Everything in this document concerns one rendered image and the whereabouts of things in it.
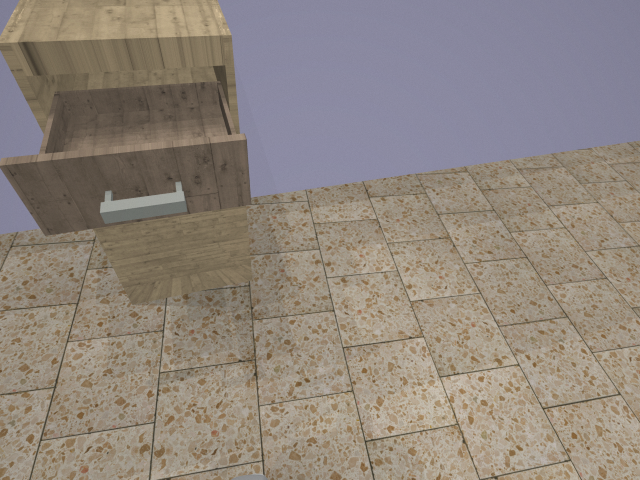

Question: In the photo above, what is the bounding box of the drawer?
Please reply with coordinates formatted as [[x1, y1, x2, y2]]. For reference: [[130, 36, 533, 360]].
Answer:
[[0, 81, 251, 236]]

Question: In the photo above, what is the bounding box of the handle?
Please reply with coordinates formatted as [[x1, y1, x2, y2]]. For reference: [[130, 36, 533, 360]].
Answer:
[[100, 181, 187, 224]]

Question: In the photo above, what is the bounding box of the cabinet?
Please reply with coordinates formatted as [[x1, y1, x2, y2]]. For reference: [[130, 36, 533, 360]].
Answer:
[[0, 0, 252, 305]]

